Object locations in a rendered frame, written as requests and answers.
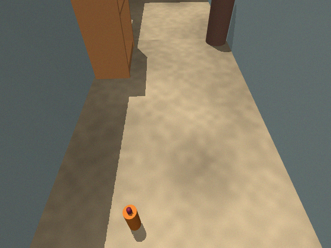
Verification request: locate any bookshelf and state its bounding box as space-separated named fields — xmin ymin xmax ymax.
xmin=71 ymin=0 xmax=134 ymax=79

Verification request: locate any bottle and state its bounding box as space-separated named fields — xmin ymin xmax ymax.
xmin=123 ymin=205 xmax=141 ymax=231

